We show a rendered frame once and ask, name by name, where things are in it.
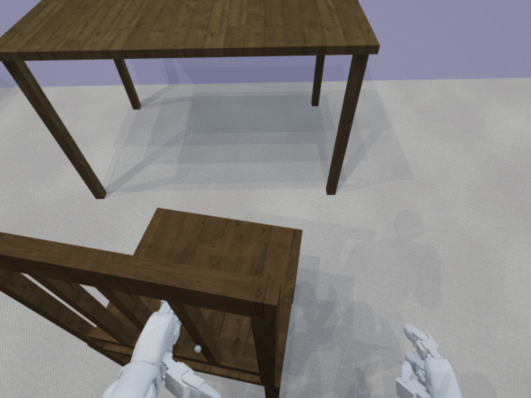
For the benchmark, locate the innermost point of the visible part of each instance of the robot right hand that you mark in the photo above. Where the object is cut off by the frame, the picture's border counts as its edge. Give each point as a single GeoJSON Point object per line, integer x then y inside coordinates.
{"type": "Point", "coordinates": [436, 377]}

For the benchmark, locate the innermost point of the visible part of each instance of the chair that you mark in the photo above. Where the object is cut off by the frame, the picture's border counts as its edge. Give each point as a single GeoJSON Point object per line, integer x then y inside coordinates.
{"type": "Point", "coordinates": [231, 284]}

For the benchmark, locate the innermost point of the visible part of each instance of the left robot forearm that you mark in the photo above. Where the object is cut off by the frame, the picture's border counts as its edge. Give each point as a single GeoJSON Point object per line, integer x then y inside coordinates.
{"type": "Point", "coordinates": [135, 380]}

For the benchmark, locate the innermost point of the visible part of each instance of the robot left hand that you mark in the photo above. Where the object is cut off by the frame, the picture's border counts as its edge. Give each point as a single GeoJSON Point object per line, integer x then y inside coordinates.
{"type": "Point", "coordinates": [159, 335]}

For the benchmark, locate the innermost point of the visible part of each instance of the table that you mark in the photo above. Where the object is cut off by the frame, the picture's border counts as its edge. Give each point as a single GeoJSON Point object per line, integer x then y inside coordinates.
{"type": "Point", "coordinates": [57, 30]}

